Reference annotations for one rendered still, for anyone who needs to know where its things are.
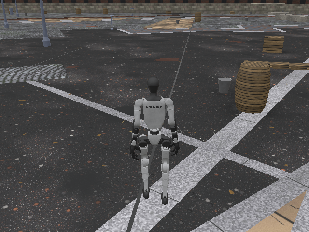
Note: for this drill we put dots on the robot right forearm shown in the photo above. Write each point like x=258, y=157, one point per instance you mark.
x=174, y=132

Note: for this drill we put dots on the robot left hand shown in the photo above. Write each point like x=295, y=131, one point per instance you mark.
x=132, y=149

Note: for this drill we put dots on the left robot thigh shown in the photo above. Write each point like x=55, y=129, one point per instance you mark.
x=143, y=144

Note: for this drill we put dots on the left robot foot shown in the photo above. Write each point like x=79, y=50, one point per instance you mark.
x=146, y=194

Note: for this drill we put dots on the robot right upper arm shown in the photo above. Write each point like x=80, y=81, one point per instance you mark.
x=170, y=110

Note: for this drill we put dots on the robot left forearm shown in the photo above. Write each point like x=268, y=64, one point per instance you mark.
x=135, y=132

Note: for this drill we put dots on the robot right hand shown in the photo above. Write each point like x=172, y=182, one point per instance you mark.
x=176, y=148

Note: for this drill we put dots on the robot left upper arm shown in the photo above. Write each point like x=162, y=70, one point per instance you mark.
x=137, y=111

